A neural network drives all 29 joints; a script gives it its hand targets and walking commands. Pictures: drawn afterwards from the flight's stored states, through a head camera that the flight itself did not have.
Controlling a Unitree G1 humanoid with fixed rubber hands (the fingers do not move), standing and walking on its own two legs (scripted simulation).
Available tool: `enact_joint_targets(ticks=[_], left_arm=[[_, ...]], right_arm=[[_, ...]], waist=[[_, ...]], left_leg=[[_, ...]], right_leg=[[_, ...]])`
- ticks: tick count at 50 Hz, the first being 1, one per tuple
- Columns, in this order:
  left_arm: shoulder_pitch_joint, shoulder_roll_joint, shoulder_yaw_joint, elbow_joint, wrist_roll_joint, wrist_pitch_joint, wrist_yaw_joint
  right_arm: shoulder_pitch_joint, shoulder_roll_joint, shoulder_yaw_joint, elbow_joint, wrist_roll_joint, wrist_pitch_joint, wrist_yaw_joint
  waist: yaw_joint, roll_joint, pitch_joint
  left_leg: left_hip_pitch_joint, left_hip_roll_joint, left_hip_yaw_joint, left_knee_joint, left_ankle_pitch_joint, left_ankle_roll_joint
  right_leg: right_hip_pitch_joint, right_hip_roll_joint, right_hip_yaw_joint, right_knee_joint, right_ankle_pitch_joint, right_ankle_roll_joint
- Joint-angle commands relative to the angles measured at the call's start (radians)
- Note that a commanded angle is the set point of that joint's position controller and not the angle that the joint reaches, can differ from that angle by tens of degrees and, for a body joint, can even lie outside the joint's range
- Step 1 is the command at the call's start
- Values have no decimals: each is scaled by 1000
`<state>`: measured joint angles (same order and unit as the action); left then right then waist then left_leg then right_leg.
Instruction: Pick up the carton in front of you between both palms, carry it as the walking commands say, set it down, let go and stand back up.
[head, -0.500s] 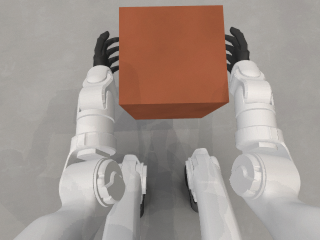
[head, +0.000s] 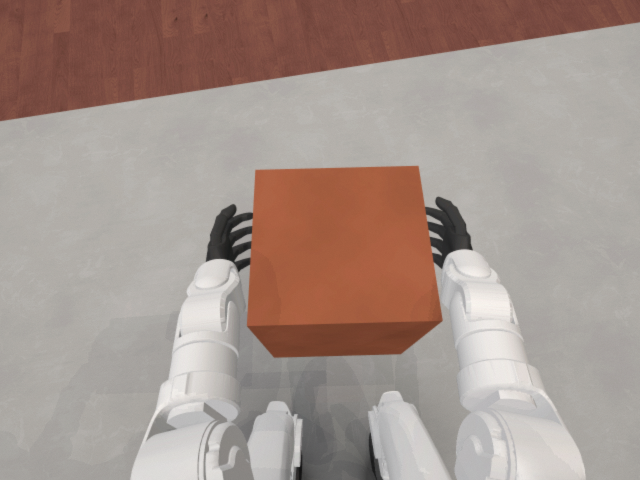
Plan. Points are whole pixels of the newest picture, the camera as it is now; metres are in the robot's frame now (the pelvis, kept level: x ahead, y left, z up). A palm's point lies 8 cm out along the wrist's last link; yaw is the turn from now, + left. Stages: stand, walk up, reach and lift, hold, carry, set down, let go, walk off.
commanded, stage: reach and lift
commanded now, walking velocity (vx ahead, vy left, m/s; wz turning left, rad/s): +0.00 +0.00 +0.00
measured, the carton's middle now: (337, 273) +0.41 -0.02 -0.10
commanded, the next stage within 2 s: hold in 1.64 s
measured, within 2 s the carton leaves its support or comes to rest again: neither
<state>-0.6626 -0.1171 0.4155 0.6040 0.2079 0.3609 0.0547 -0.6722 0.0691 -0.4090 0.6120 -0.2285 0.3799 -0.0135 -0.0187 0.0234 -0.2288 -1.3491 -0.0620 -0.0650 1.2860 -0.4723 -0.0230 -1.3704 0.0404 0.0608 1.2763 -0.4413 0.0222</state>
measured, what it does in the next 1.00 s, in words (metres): rises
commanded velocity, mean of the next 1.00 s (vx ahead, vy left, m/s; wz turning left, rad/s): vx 0.00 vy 0.00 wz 0.00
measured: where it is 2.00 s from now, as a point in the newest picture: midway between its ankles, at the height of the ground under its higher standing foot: outside the picture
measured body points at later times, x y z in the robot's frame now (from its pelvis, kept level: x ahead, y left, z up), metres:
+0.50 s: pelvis +0.04 +0.00 +0.12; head +0.06 +0.00 +0.57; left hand +0.37 +0.15 +0.11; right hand +0.36 -0.16 +0.11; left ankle +0.06 +0.13 -0.60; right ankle +0.07 -0.13 -0.60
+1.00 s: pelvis +0.03 +0.00 +0.13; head +0.02 +0.00 +0.58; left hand +0.35 +0.15 +0.16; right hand +0.35 -0.16 +0.15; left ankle +0.06 +0.13 -0.60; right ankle +0.07 -0.13 -0.60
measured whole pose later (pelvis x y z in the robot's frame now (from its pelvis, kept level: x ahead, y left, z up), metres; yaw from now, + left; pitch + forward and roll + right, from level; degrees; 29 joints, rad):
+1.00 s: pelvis +0.03 +0.00 +0.13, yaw -1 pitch -5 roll +0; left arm -0.35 -0.17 0.33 0.39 0.31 0.60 -0.02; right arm -0.35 0.17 -0.33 0.38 -0.31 0.61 0.02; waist 0.00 0.01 0.04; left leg -0.17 -0.03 -0.08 0.48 -0.23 -0.01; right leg -0.19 0.02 0.07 0.47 -0.20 0.01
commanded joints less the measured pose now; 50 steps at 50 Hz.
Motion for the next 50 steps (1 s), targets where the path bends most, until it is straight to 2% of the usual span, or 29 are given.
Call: enact_joint_targets(ticks=[1,14,25,29,34,38,43,50], left_arm=[[-548,-1058,-577,41,-140,-14,-247],[-295,-1063,-657,-37,-134,10,-257],[-120,-1038,-717,-148,-151,113,-272],[-82,-1029,-726,-199,-160,168,-278],[-88,-988,-654,-179,-124,221,-290],[-168,-990,-606,-148,-101,225,-304],[-247,-1009,-627,-177,-113,213,-312],[-221,-988,-631,-189,-108,219,-308]], right_arm=[[-521,1079,569,29,155,-19,237],[-282,1088,650,-53,154,-3,238],[-116,1067,714,-171,178,98,243],[-85,1054,731,-225,186,153,246],[-84,1022,654,-200,150,206,252],[-162,1021,602,-169,124,209,263],[-240,1051,629,-199,137,200,270],[-214,1047,643,-214,140,209,261]], waist=[[-13,-26,-647],[1,-22,-442],[10,-26,-225],[15,-19,-125],[14,-14,41],[11,-13,83],[16,-19,8],[22,-26,-10]], left_leg=[[397,-105,39,-226,214,6],[761,-71,-11,-513,354,15],[1071,-42,-23,-755,477,19],[1149,-32,-22,-835,458,20],[1157,-22,-21,-905,314,27],[1144,-18,-13,-912,215,34],[1172,-19,-6,-901,237,36],[1202,-24,-1,-912,279,32]], right_leg=[[563,108,-38,-210,254,-12],[897,83,6,-488,378,-23],[1166,61,14,-731,476,-19],[1231,55,13,-815,440,-20],[1237,49,9,-878,295,-27],[1230,46,1,-883,197,-35],[1272,44,-2,-874,223,-30],[1308,45,0,-886,272,-20]])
